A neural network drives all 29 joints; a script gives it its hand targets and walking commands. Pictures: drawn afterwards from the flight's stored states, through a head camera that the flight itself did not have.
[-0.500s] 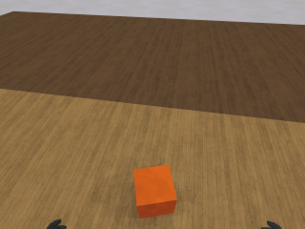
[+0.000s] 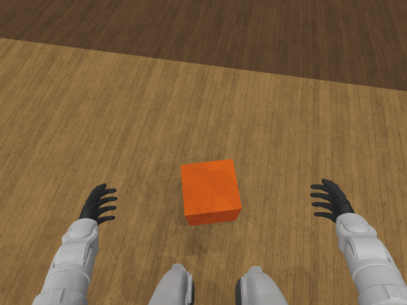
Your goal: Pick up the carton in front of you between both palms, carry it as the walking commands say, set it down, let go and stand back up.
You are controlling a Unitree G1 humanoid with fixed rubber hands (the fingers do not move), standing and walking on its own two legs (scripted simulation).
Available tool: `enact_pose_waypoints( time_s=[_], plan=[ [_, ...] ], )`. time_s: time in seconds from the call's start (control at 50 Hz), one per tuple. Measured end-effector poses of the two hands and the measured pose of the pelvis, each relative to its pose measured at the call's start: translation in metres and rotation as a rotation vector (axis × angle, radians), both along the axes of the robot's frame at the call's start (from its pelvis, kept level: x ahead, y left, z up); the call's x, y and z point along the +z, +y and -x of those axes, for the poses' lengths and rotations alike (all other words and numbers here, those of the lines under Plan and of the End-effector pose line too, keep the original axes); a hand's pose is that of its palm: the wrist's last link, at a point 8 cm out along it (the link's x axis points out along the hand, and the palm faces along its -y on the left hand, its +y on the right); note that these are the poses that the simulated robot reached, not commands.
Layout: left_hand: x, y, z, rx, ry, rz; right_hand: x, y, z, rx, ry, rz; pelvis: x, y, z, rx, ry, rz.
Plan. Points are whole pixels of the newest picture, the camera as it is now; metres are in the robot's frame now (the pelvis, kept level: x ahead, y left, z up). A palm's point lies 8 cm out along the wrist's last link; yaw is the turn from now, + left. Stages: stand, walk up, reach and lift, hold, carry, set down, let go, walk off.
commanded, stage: reach and lift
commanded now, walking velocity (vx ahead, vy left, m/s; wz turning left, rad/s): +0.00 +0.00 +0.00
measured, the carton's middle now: (209, 194) +0.48 +0.03 -0.59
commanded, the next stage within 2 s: none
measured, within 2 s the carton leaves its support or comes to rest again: neither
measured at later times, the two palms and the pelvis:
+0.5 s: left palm (132, 163) +0.44 +0.22 -0.14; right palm (287, 147) +0.49 -0.18 -0.14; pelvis -0.07 -0.01 -0.06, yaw +0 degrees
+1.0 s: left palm (149, 179) +0.45 +0.22 -0.32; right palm (265, 167) +0.50 -0.16 -0.32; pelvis -0.04 -0.01 -0.16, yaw +2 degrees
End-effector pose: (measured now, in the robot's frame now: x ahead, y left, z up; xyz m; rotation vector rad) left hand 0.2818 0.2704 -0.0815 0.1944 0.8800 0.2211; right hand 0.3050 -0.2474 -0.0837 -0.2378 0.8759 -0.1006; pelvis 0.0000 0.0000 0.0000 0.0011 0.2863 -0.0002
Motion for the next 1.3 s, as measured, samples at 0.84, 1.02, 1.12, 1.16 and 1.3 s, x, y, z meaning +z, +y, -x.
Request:
enact_pose_waypoints(
  time_s=[0.84, 1.02, 1.12, 1.16, 1.3],
  plan=[
    [-0.142, -0.055, -0.179, 0.113, -0.232, 0.132, -0.142, 0.09, -0.212, 0.057, -0.191, -0.166, -0.088, -0.008, 0.031, 0.001, 0.63, -0.014],
    [-0.247, -0.05, -0.17, 0.127, -0.214, 0.122, -0.251, 0.09, -0.198, 0.043, -0.181, -0.144, -0.174, -0.007, 0.046, 0.011, 0.665, -0.018],
    [-0.301, -0.051, -0.169, 0.116, -0.222, 0.12, -0.305, 0.085, -0.196, 0.038, -0.199, -0.133, -0.228, -0.008, 0.064, 0.014, 0.607, -0.021],
    [-0.317, -0.052, -0.169, 0.114, -0.225, 0.121, -0.321, 0.084, -0.196, 0.036, -0.205, -0.134, -0.248, -0.008, 0.071, 0.014, 0.573, -0.022],
    [-0.361, -0.057, -0.17, 0.112, -0.202, 0.133, -0.361, 0.09, -0.197, 0.036, -0.186, -0.145, -0.296, -0.009, 0.091, 0.015, 0.462, -0.027]
  ],
)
